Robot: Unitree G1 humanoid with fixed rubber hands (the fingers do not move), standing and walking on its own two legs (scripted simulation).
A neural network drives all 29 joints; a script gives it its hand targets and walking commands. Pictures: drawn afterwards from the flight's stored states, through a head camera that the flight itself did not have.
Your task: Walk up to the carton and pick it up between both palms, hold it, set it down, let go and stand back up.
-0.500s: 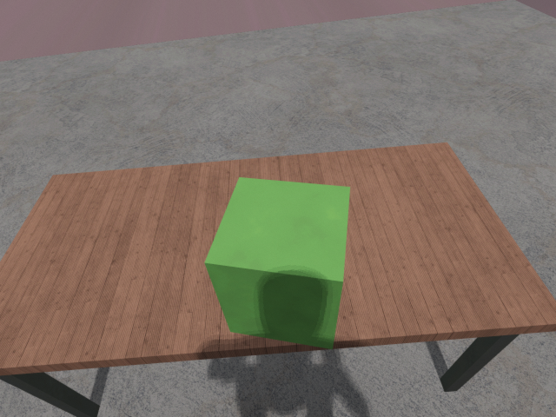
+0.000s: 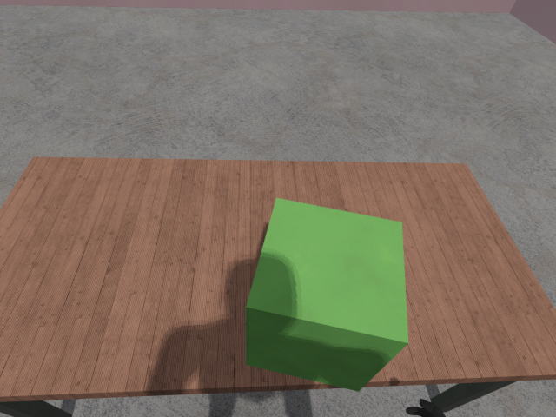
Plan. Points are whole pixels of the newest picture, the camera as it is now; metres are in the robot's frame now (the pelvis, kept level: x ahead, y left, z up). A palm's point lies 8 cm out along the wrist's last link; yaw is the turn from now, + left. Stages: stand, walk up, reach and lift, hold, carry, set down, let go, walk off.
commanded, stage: walk up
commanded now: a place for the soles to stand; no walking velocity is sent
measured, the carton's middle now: (318, 298) +0.35 -0.07 -0.07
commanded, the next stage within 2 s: none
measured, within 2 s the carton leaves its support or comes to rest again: neither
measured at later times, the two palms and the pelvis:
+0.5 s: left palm out of the picture +0.10 +0.24 -0.09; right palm out of the picture +0.06 -0.27 -0.11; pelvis +0.00 -0.01 +0.01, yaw -1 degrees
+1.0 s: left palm out of the picture +0.04 +0.18 -0.11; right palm out of the picture +0.03 -0.39 -0.11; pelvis -0.06 -0.09 -0.02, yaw -3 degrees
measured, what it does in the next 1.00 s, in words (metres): steps to the right: right foot, then right foot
